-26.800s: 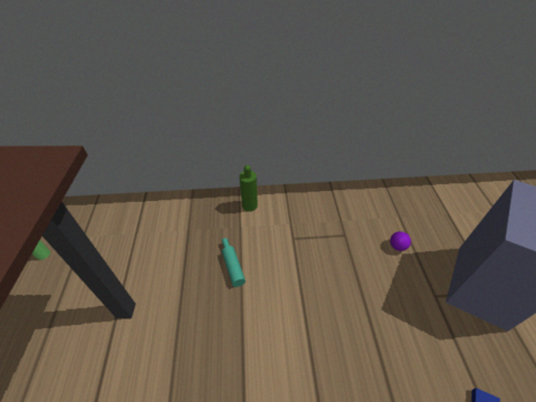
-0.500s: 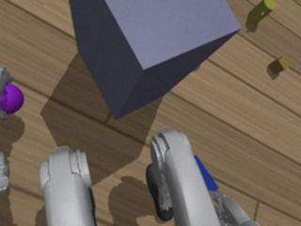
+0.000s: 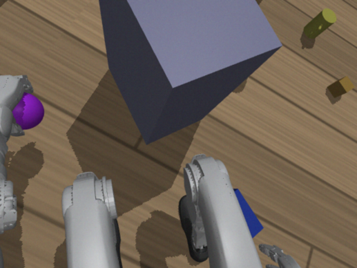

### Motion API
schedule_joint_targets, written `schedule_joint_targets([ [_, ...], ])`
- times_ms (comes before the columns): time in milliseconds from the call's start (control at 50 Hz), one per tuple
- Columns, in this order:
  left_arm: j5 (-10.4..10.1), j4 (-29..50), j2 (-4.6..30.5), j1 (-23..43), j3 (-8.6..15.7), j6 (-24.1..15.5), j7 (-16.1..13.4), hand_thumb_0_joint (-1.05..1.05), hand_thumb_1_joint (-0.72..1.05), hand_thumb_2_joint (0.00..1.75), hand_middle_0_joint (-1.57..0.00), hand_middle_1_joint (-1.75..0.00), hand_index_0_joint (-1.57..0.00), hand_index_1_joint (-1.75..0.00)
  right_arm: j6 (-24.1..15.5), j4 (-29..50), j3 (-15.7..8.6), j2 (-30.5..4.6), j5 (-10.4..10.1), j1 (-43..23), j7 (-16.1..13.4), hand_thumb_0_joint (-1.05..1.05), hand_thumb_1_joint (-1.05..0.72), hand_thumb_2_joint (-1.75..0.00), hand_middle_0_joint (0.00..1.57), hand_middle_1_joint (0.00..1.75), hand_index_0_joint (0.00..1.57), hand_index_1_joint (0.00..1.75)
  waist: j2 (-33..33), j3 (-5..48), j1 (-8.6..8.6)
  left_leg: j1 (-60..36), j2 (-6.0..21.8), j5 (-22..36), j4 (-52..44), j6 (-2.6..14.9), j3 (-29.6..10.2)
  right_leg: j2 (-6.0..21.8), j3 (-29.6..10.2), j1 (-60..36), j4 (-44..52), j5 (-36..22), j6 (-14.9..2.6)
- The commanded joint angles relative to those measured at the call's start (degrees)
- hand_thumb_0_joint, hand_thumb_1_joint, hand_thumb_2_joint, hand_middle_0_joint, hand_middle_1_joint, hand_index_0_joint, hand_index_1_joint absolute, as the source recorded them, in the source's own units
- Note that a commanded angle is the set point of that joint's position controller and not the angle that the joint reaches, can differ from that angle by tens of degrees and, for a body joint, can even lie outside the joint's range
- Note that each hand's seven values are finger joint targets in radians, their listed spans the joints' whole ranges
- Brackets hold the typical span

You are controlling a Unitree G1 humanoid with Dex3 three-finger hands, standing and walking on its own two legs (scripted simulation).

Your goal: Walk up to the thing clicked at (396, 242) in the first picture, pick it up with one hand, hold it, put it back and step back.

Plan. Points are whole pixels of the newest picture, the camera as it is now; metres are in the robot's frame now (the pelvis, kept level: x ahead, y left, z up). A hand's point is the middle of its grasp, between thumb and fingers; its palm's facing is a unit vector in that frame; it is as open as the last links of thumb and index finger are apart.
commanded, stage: lift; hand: left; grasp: from above
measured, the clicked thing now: (22, 110) +0.48 +0.31 -0.17
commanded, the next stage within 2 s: hold in 1.58 s
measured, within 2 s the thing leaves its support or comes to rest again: neither
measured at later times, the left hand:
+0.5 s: hand out of the picture +0.41 +0.32 -0.01, palm faces -0.45 -0.08 -0.89, open 11.1 cm
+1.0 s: hand out of the picture +0.34 +0.29 +0.20, palm faces -0.44 -0.12 -0.89, open 11.2 cm
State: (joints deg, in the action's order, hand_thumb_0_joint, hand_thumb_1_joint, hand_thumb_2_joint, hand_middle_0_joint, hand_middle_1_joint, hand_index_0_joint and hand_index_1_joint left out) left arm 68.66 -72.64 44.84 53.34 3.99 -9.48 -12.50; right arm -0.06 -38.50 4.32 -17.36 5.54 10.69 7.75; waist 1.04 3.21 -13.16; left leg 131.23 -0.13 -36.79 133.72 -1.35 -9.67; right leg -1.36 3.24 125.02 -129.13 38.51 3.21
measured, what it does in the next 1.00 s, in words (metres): rises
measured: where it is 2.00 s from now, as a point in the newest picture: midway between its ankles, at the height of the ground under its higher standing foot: (155, 249)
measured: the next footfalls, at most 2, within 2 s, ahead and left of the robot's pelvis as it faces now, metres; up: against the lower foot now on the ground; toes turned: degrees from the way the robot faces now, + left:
none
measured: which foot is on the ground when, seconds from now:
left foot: down 0.00-1.00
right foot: down 0.00-1.00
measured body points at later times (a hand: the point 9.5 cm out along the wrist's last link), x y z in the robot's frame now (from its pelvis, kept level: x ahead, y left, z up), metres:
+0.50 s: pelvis +0.00 +0.00 +0.09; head +0.19 +0.05 +0.49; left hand +0.43 +0.32 +0.04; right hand +0.12 -0.27 -0.03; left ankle +0.08 +0.13 -0.32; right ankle +0.11 -0.14 -0.32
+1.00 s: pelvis +0.02 +0.00 +0.27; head +0.12 +0.01 +0.71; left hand +0.36 +0.29 +0.25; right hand +0.16 -0.25 +0.15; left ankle +0.08 +0.13 -0.32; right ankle +0.10 -0.14 -0.32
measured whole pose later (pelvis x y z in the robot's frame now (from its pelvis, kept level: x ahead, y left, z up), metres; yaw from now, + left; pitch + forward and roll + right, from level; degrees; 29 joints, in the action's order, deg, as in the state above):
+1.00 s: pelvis +0.02 +0.00 +0.27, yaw +6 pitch +21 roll -3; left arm 56.3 -41.1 28.5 20.6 -6.0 -0.2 -2.3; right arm 2.1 -38.6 -0.9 -14.0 -2.0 11.0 -2.4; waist 3.0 9.5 -4.3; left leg 73.1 2.3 -30.4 82.6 -0.9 -2.9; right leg -0.1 0.2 70.3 -80.6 31.1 2.0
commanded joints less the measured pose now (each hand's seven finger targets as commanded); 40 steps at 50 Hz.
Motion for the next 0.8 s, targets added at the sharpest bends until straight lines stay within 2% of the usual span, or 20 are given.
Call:
schedule_joint_targets([
  [0,-2.73,11.83,15.04,19.61,1.69,1.65,-0.27,0.00,0.63,0.89,-0.97,-0.89,-1.00,-0.86,0.23,1.10,-5.40,-13.29,-0.59,11.30,-0.91,0.00,-0.92,-0.91,0.20,0.30,0.20,0.30,19.05,42.96,0.14,-35.15,0.05,8.35,-16.85,2.55,6.42,-1.23,5.25,-19.14,14.58,-12.62,-5.27],
  [20,-3.37,13.30,16.46,19.42,2.71,1.77,0.10,0.00,0.63,0.88,-0.97,-0.90,-1.00,-0.86,0.35,1.39,-5.58,-13.22,-0.85,11.53,-1.00,0.00,-0.92,-0.91,0.20,0.30,0.20,0.30,18.01,44.07,1.06,-34.17,-0.15,8.11,-17.02,2.84,6.83,-1.30,4.77,-20.59,15.29,-12.19,-5.22],
  [40,-3.90,13.17,15.54,17.63,2.74,2.15,0.65,0.00,0.65,0.90,-0.98,-0.89,-1.01,-0.86,0.43,1.35,-5.83,-12.98,-1.05,11.66,-1.23,0.00,-0.92,-0.91,0.20,0.30,0.20,0.30,17.29,43.24,1.61,-34.63,-0.16,8.22,-17.61,2.89,7.10,-1.05,4.44,-20.96,16.16,-12.36,-5.13],
  [80,-4.88,14.55,13.54,16.71,1.48,2.11,1.99,0.00,0.67,0.92,-1.02,-0.88,-1.04,-0.86,0.56,1.54,-6.09,-12.57,-1.16,11.39,-1.32,0.00,-0.92,-0.91,0.20,0.30,0.20,0.30,15.98,41.60,1.28,-33.74,-0.15,6.90,-18.05,3.07,7.46,-1.08,3.96,-21.35,17.66,-10.89,-5.18],
  [140,-4.91,19.42,14.97,16.32,2.21,1.64,3.12,0.00,0.64,0.92,-1.00,-0.87,-1.02,-0.85,0.98,2.41,-6.83,-12.33,-1.71,10.93,-1.89,0.00,-0.92,-0.91,0.20,0.30,0.20,0.30,15.50,43.88,2.41,-34.67,-0.22,5.63,-19.66,3.32,7.55,-1.09,3.22,-23.18,19.28,-9.50,-5.17],
  [200,-5.92,23.53,13.52,13.99,2.20,1.46,4.03,0.00,0.66,0.92,-0.99,-0.90,-1.02,-0.87,1.25,3.20,-7.40,-11.92,-2.39,10.80,-2.28,0.00,-0.92,-0.91,0.20,0.30,0.20,0.30,15.96,46.03,3.25,-38.07,-0.11,6.20,-22.47,3.10,6.82,-0.77,3.27,-24.64,20.02,-10.49,-5.04],
  [240,-6.12,25.44,14.45,11.92,3.17,1.61,4.11,0.00,0.64,0.91,-0.96,-0.93,-0.99,-0.90,1.49,3.70,-7.72,-11.94,-3.03,10.40,-2.78,0.00,-0.92,-0.91,0.20,0.30,0.20,0.30,16.58,46.29,4.12,-40.31,-0.01,5.55,-25.16,2.90,5.76,-0.69,3.48,-24.84,20.53,-10.22,-5.09],
  [260,-6.38,24.62,12.99,9.66,3.12,1.85,4.17,0.00,0.63,0.93,-0.96,-0.91,-0.99,-0.88,1.62,3.77,-7.95,-11.90,-3.20,10.41,-2.92,0.00,-0.92,-0.90,0.20,0.30,0.20,0.30,15.48,44.54,4.09,-40.94,0.06,4.87,-26.34,2.84,5.17,-0.49,3.60,-24.42,20.97,-9.98,-4.95],
  [280,-6.72,27.95,12.33,11.66,2.14,1.72,4.29,0.00,0.63,0.93,-0.96,-0.92,-0.99,-0.89,1.69,4.21,-7.91,-11.30,-3.41,10.27,-3.08,0.00,-0.91,-0.90,0.20,0.30,0.20,0.30,15.42,45.43,3.75,-41.31,0.21,4.60,-26.88,3.03,5.67,-0.75,3.41,-25.53,22.32,-9.79,-4.92],
  [320,-7.18,26.89,11.55,7.75,2.51,2.48,4.49,0.00,0.63,0.94,-0.95,-0.94,-0.98,-0.91,1.83,4.38,-8.12,-11.13,-3.77,9.78,-3.44,0.00,-0.91,-0.90,0.20,0.30,0.20,0.30,13.81,43.67,4.40,-41.96,0.22,3.18,-28.90,3.16,5.22,-0.67,3.21,-25.93,23.97,-8.75,-4.81],
  [400,-9.01,31.05,7.32,4.89,0.54,3.64,5.67,0.00,0.62,0.96,-0.94,-0.95,-0.97,-0.92,1.79,4.73,-8.87,-10.67,-4.28,9.32,-4.09,0.00,-0.91,-0.90,0.20,0.30,0.20,0.30,13.73,44.03,4.85,-46.90,0.45,5.20,-32.43,3.04,5.01,-0.33,2.79,-29.06,26.92,-10.56,-4.63],
  [460,-9.98,36.46,6.38,2.86,-0.35,4.74,6.77,0.00,0.62,0.98,-0.94,-0.98,-0.97,-0.94,2.03,5.59,-9.24,-10.16,-4.68,8.61,-4.63,0.00,-0.91,-0.90,0.20,0.30,0.20,0.30,14.31,46.02,5.40,-51.10,0.61,7.51,-35.04,2.93,5.38,-0.45,2.34,-33.32,29.97,-12.11,-4.62],
  [480,-10.47,38.96,7.70,2.87,0.82,4.92,6.70,0.00,0.62,0.98,-0.93,-0.98,-0.97,-0.94,2.12,5.56,-9.52,-10.02,-4.84,8.27,-5.03,0.00,-0.91,-0.90,0.20,0.30,0.20,0.30,13.81,46.90,5.99,-52.45,0.55,7.20,-36.13,2.91,5.45,-0.31,2.10,-35.20,31.22,-11.95,-4.56],
  [520,-11.62,38.62,5.26,-0.67,-0.13,5.59,7.13,0.00,0.64,1.00,-0.96,-0.97,-0.99,-0.95,2.20,5.77,-9.42,-9.22,-4.93,7.39,-5.54,0.00,-0.91,-0.90,0.20,0.30,0.20,0.30,11.04,43.49,5.64,-52.85,0.71,5.65,-38.26,3.02,5.79,-0.45,1.95,-37.41,34.30,-10.78,-4.33],
  [580,-11.93,42.18,6.58,-2.26,1.05,6.26,7.38,0.00,0.62,0.98,-0.93,-0.98,-0.96,-0.94,2.35,6.06,-9.48,-8.82,-5.26,6.42,-6.58,0.00,-0.91,-0.90,0.20,0.30,0.20,0.30,11.17,43.42,6.48,-56.47,0.74,6.84,-41.52,2.98,6.18,-0.23,1.16,-41.35,37.61,-11.41,-4.19],
  [620,-11.96,44.22,4.76,-3.46,-0.39,6.80,7.46,0.00,0.60,0.99,-0.92,-0.98,-0.95,-0.95,2.53,6.31,-9.41,-8.22,-5.62,5.60,-7.11,0.00,-0.91,-0.90,0.20,0.30,0.20,0.30,10.91,43.01,6.82,-59.57,0.91,6.31,-44.46,2.87,6.38,-0.40,0.97,-44.06,40.53,-10.96,-4.16],
  [640,-11.90,44.70,5.63,-4.00,0.22,7.12,7.36,0.00,0.60,0.98,-0.92,-0.97,-0.95,-0.94,2.64,6.39,-9.34,-8.18,-5.87,5.00,-7.51,0.00,-0.91,-0.90,0.20,0.30,0.20,0.30,10.85,42.46,7.14,-61.30,1.05,5.16,-46.43,2.77,6.27,-0.47,0.83,-45.60,42.12,-10.24,-4.11],
  [700,-12.12,44.33,1.88,-8.17,-1.66,7.88,7.38,0.00,0.59,0.97,-0.89,-1.00,-0.93,-0.96,2.46,5.76,-9.01,-7.28,-6.13,4.23,-8.33,0.00,-0.91,-0.90,0.20,0.30,0.20,0.30,9.93,39.37,7.13,-64.71,0.90,6.15,-50.22,2.61,6.71,-0.46,0.42,-49.64,46.18,-10.79,-4.00],
  [740,-12.55,44.66,1.52,-12.30,-1.05,8.49,7.41,0.00,0.56,0.95,-0.88,-0.98,-0.91,-0.94,2.38,5.75,-8.96,-7.06,-6.55,3.60,-8.83,0.00,-0.90,-0.90,0.20,0.30,0.20,0.30,8.38,37.76,7.78,-66.85,0.83,6.10,-53.34,2.58,6.62,-0.40,0.06,-53.36,49.17,-10.48,-3.96],
  [780,-12.66,45.29,1.10,-12.37,-1.34,8.91,7.42,0.00,0.58,0.97,-0.89,-0.98,-0.93,-0.95,2.29,5.60,-8.88,-6.84,-6.67,2.90,-9.24,0.00,-0.90,-0.90,0.20,0.30,0.20,0.30,8.83,36.41,7.94,-70.13,1.09,6.64,-56.25,2.40,6.38,-0.40,-0.18,-55.57,51.19,-11.20,-3.96],
])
